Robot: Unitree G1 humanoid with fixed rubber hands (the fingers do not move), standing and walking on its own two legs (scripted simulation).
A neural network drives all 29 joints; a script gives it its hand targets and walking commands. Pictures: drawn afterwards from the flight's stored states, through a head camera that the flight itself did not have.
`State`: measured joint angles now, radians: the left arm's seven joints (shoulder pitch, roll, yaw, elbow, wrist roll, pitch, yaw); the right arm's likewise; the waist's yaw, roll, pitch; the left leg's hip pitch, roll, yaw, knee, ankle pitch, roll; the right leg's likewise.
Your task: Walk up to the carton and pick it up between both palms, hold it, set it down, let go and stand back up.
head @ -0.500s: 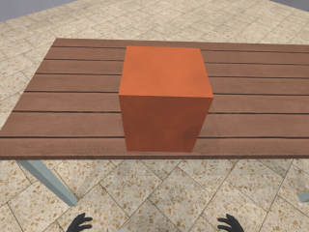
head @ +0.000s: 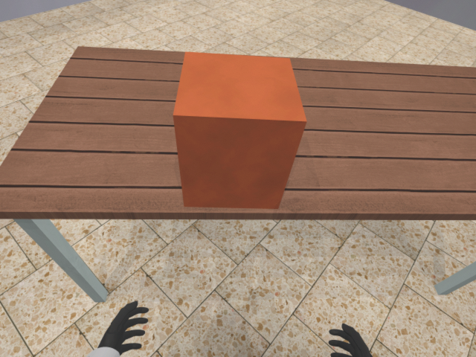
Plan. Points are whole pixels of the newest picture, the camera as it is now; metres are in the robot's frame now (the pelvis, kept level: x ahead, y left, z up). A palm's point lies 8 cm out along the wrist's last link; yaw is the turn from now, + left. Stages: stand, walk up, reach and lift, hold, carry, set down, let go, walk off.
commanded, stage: walk up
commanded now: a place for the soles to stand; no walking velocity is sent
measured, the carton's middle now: (234, 135) +0.52 +0.02 +0.06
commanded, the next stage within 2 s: reach and lift in 1.56 s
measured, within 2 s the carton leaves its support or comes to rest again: neither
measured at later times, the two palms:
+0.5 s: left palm out of the picture +0.07 +0.20 -0.12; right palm out of the picture +0.08 -0.23 -0.10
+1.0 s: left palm out of the picture +0.09 +0.19 -0.12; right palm out of the picture +0.15 -0.24 -0.10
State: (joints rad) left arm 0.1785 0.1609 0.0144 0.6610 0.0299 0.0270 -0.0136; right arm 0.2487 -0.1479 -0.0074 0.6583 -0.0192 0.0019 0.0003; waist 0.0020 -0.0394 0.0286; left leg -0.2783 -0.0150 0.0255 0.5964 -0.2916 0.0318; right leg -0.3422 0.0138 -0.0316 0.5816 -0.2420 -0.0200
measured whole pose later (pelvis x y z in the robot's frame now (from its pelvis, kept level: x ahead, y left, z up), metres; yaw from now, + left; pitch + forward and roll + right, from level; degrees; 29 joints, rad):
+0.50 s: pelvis +0.01 -0.02 +0.01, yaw +3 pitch -1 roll +0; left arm 0.32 0.15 0.02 0.77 0.01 -0.01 -0.01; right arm 0.37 -0.14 -0.02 0.72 -0.02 -0.03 0.00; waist -0.01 -0.02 0.00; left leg -0.23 -0.01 -0.03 0.50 -0.26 0.00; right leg -0.26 0.01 -0.09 0.47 -0.19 -0.05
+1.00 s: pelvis +0.03 -0.04 +0.01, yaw +9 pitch -1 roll -1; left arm 0.26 0.17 0.03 0.75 0.02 0.01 -0.01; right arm 0.31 -0.13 -0.01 0.72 -0.03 -0.02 -0.04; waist 0.00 -0.02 0.03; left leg -0.23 -0.01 -0.14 0.55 -0.30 -0.03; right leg -0.23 0.02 -0.19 0.49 -0.26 -0.08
